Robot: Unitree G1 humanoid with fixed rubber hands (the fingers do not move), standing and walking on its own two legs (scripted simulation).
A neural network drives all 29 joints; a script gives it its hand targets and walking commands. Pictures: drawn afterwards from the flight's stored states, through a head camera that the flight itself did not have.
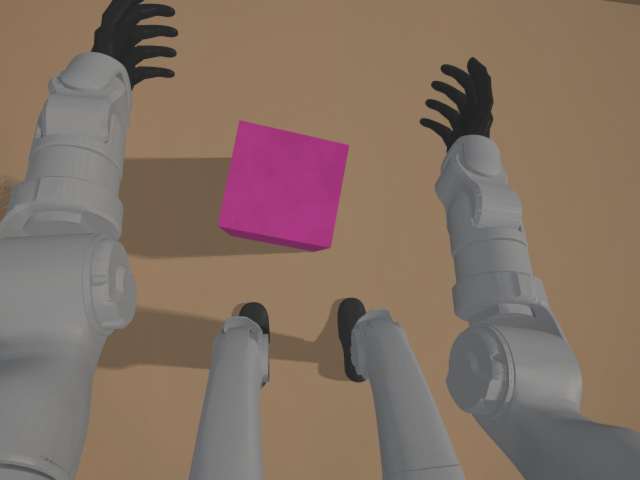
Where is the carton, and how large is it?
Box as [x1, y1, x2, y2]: [218, 120, 348, 251]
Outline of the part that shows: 239,120 218,226 230,235 313,251 330,247 348,145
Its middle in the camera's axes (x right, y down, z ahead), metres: -0.08 -0.10 +0.83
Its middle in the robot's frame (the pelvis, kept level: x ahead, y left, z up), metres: +0.49 +0.01 -0.51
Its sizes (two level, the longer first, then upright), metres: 0.210 0.200 0.250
